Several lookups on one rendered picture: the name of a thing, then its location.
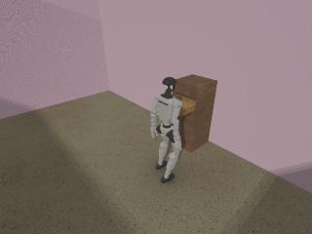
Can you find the robot right hand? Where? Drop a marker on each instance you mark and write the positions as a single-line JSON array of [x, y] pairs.
[[177, 146]]

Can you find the left robot foot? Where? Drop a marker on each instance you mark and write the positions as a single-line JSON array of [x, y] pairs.
[[158, 166]]

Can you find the robot foot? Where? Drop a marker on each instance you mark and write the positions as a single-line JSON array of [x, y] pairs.
[[158, 166], [164, 179]]

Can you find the robot right forearm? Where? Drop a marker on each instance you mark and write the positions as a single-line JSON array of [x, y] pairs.
[[175, 128]]

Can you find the cabinet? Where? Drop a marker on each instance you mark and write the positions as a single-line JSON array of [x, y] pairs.
[[194, 127]]

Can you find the robot left hand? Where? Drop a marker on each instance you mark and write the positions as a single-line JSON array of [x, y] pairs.
[[153, 129]]

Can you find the right robot foot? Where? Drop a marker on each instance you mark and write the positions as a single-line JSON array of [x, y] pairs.
[[164, 179]]

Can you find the drawer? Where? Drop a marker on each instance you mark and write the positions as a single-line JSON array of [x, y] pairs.
[[188, 104]]

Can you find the robot right upper arm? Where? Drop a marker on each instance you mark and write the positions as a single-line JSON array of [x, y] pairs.
[[177, 104]]

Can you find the robot left upper arm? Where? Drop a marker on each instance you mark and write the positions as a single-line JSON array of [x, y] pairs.
[[155, 104]]

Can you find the robot left forearm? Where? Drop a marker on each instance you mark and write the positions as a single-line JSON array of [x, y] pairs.
[[153, 120]]

